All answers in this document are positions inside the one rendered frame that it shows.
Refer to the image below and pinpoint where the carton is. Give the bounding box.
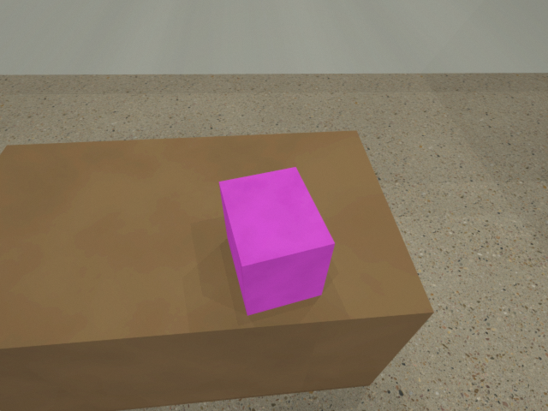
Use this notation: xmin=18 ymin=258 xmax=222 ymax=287
xmin=219 ymin=167 xmax=335 ymax=316

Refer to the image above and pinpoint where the pedestal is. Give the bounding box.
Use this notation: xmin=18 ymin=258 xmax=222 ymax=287
xmin=0 ymin=130 xmax=434 ymax=411

